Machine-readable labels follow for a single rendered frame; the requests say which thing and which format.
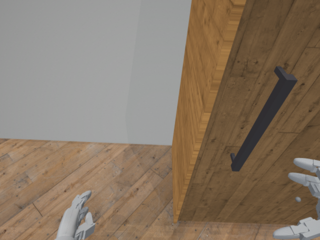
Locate robot left hand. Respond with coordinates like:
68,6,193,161
56,190,96,240

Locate handle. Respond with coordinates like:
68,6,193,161
230,66,298,172

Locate wardrobe door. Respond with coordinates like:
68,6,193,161
178,0,320,225

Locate robot right hand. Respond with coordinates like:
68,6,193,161
272,158,320,240

